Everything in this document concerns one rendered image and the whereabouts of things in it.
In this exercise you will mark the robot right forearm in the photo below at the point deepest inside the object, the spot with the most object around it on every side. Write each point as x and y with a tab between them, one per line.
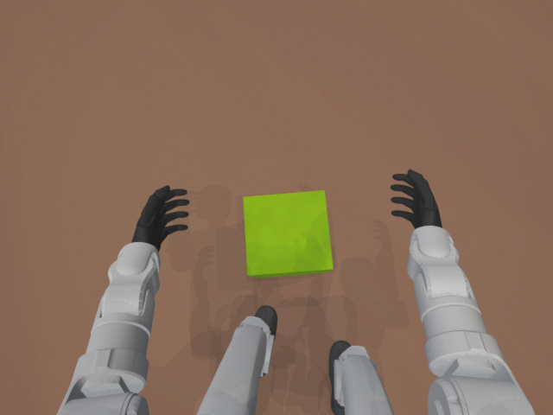
457	340

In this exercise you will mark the robot left upper arm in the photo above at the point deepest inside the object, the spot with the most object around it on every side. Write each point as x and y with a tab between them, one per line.
114	404

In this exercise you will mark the robot left forearm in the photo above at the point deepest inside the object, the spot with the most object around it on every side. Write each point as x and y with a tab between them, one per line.
115	360

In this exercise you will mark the left robot hand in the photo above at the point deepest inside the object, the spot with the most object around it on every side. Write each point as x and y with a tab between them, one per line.
151	225

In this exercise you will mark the left robot shin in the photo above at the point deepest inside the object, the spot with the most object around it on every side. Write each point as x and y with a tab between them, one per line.
252	320

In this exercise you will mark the carton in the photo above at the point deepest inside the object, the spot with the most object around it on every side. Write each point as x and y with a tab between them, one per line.
287	234

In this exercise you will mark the right robot foot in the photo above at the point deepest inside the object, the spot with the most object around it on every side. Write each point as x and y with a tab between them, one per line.
336	350

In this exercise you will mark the right robot hand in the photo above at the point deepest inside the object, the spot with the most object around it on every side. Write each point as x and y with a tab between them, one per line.
424	207

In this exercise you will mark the robot right upper arm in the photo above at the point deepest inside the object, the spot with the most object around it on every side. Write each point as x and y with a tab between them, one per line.
461	395

